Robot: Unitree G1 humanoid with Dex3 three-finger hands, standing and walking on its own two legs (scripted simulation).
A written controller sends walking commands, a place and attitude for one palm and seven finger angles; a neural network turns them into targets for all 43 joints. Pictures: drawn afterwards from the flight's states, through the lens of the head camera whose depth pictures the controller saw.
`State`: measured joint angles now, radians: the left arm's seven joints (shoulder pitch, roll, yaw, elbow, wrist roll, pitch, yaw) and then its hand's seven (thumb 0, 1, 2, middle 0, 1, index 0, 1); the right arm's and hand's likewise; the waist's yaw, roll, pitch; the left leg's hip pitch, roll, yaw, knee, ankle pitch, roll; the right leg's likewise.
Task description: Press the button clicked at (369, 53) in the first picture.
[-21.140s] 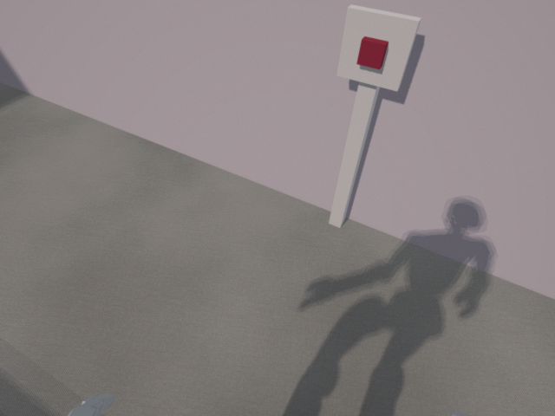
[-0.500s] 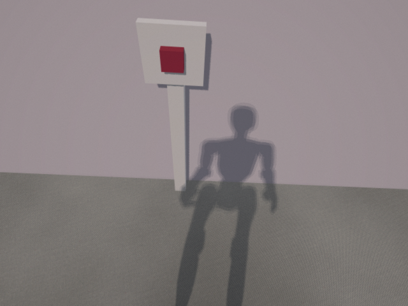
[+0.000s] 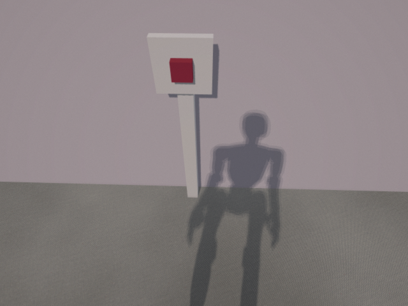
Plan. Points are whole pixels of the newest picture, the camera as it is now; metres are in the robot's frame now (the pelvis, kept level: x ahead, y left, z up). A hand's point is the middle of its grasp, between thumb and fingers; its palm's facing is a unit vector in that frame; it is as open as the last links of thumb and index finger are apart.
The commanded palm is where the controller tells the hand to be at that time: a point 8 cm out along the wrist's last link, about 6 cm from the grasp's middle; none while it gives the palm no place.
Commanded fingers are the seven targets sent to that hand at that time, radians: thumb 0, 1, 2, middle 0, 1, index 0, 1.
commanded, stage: let the arm hang, fingers relaxed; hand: left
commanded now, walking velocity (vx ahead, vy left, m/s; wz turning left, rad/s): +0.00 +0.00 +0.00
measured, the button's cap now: (181, 70) +0.78 +0.12 +0.06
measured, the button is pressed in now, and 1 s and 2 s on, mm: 0 0 0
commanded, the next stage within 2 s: stand and wait in 0.30 s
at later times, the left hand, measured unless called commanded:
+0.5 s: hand out of the picture +0.00 +0.15 -0.17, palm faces +0.04 -0.98 -0.19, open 7.4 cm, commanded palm none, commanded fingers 0.00 0.90 0.90 -0.20 -0.30 -0.20 -0.30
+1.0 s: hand out of the picture +0.02 +0.14 -0.17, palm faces +0.05 -0.98 -0.18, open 7.4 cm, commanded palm none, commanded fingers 0.00 0.90 0.90 -0.20 -0.30 -0.20 -0.30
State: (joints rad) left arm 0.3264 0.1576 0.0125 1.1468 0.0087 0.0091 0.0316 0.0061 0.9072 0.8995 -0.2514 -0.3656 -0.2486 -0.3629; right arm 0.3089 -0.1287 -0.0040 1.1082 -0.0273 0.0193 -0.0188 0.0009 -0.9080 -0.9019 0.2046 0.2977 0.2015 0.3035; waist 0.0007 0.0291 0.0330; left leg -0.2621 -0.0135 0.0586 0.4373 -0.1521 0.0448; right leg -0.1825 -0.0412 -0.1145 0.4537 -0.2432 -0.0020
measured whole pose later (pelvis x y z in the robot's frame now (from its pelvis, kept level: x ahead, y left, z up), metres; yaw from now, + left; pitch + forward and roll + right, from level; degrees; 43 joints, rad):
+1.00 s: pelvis +0.03 -0.03 +0.00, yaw +0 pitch -2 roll +0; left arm 0.27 0.13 0.01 1.16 0.00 -0.02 0.04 0.00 0.91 0.90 -0.20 -0.30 -0.20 -0.30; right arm 0.26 -0.14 0.00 1.16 -0.02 0.00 -0.04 0.00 -0.91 -0.90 0.20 0.30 0.20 0.30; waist 0.00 0.01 0.05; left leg -0.19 0.01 0.04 0.40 -0.18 0.00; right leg -0.09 -0.01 -0.13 0.39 -0.27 -0.03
